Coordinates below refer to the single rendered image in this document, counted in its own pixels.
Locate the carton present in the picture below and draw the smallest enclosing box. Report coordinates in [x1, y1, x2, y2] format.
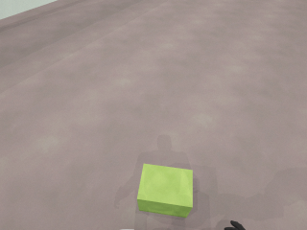
[137, 164, 193, 218]

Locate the right robot hand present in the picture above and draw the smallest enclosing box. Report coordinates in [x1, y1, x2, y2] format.
[224, 220, 246, 230]

